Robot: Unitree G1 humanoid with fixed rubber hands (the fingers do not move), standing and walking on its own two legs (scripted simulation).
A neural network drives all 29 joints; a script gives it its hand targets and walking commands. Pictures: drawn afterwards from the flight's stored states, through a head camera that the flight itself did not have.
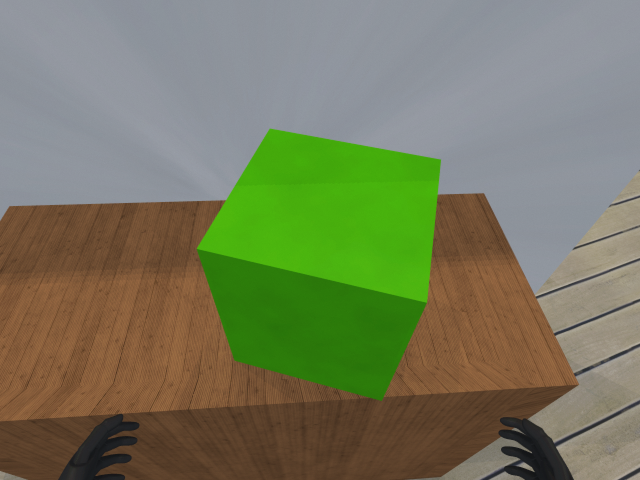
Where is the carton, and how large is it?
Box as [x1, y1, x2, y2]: [197, 129, 440, 400]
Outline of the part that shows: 269,129 197,247 197,251 234,360 381,400 426,303 440,159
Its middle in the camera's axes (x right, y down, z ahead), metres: +0.01 +0.03 +0.50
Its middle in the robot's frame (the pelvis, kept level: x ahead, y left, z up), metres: +0.38 -0.01 +0.06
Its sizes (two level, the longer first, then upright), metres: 0.210 0.200 0.250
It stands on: a pedestal, 0.72 m high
